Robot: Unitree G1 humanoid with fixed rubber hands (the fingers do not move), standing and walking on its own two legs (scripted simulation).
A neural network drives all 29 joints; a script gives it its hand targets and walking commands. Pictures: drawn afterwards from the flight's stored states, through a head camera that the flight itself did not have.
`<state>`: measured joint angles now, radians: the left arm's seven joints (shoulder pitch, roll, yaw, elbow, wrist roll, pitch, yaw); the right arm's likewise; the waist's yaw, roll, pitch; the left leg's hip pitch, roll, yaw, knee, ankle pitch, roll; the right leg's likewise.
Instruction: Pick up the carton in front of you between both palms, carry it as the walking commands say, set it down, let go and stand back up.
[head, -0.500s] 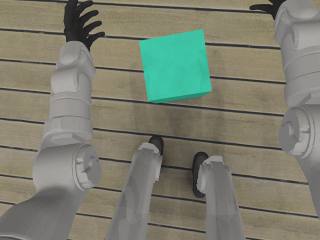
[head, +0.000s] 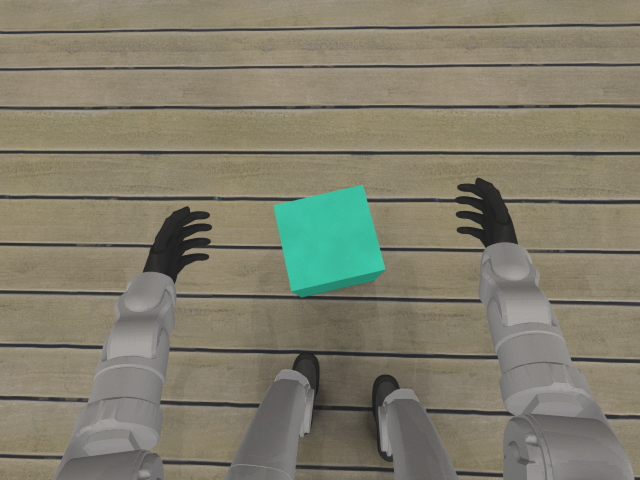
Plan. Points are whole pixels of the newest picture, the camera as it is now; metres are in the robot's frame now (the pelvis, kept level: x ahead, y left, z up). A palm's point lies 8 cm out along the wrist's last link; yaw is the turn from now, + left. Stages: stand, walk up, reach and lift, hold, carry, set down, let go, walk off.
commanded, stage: let go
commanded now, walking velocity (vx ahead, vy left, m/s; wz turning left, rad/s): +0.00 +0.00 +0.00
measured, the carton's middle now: (329, 246) +0.47 +0.06 -0.59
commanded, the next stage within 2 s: stand in 1.02 s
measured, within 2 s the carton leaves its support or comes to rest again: neither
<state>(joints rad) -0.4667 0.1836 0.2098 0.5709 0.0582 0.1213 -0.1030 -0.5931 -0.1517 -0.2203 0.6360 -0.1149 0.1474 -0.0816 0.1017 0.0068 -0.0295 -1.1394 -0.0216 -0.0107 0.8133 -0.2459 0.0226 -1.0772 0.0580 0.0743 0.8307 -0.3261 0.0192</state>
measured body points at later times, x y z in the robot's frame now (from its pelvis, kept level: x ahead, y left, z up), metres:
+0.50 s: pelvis +0.05 -0.02 +0.06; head +0.11 -0.03 +0.50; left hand +0.21 +0.22 -0.02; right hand +0.27 -0.24 -0.03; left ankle +0.05 +0.10 -0.68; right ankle +0.01 -0.13 -0.68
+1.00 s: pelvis +0.05 -0.02 +0.06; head +0.05 -0.02 +0.51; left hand +0.21 +0.23 -0.01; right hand +0.23 -0.24 -0.02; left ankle +0.05 +0.10 -0.68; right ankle +0.01 -0.13 -0.68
